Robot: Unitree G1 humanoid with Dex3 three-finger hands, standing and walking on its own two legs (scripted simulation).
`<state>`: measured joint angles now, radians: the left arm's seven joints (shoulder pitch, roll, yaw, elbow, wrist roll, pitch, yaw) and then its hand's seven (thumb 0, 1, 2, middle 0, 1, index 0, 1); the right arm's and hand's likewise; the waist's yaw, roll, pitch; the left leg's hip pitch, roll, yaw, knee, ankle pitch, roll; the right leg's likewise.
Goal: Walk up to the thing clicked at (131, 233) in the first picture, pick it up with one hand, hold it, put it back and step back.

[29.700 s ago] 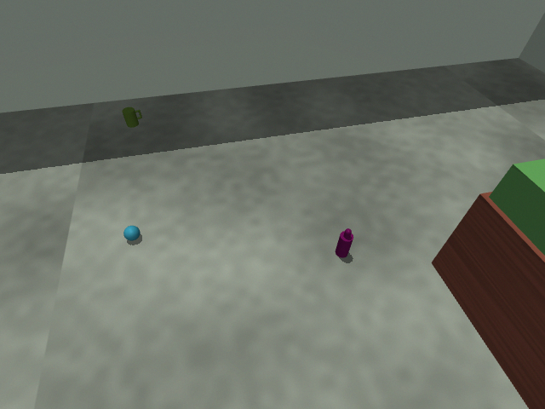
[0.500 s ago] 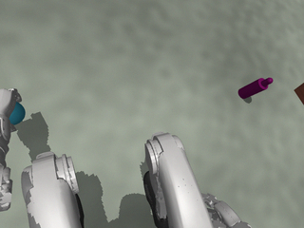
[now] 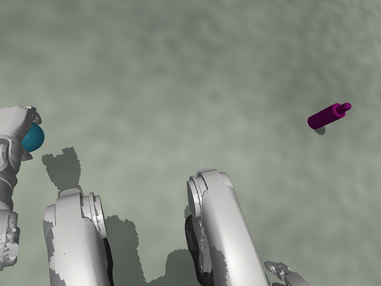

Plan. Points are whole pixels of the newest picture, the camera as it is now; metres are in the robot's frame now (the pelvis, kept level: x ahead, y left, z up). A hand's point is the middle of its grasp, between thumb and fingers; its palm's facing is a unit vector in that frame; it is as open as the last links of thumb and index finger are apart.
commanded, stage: lift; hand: left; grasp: from above
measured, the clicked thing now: (25, 136) +0.46 +0.28 -0.17
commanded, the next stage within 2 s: hold in 1.54 s
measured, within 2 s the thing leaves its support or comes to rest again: neither
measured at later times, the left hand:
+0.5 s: hand out of the picture +0.39 +0.30 -0.02, palm faces -0.44 -0.10 -0.89, open 9.3 cm
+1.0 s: hand out of the picture +0.33 +0.29 +0.19, palm faces -0.44 -0.14 -0.89, open 9.4 cm
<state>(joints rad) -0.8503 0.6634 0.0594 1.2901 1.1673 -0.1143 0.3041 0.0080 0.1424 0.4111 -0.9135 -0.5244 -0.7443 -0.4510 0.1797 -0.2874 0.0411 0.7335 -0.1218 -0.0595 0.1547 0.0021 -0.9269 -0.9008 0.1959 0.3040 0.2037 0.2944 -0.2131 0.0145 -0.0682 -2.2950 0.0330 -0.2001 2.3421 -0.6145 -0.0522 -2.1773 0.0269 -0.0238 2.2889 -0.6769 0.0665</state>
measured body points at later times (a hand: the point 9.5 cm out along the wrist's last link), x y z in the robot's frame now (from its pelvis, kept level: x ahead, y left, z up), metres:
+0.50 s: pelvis +0.00 +0.00 +0.09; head +0.18 +0.06 +0.51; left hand +0.41 +0.30 +0.03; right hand +0.13 -0.26 -0.02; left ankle +0.09 +0.15 -0.31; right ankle +0.10 -0.14 -0.31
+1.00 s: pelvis +0.02 +0.01 +0.28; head +0.12 +0.03 +0.71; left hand +0.35 +0.29 +0.24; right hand +0.17 -0.24 +0.16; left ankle +0.09 +0.15 -0.31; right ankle +0.10 -0.14 -0.31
